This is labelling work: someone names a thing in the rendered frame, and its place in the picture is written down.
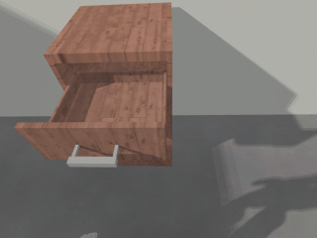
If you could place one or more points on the handle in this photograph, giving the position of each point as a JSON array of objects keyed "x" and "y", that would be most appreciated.
[{"x": 92, "y": 162}]

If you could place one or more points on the drawer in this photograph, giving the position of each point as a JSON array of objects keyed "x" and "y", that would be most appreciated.
[{"x": 101, "y": 109}]

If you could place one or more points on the cabinet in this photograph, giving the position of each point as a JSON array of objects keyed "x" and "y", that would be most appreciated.
[{"x": 115, "y": 38}]

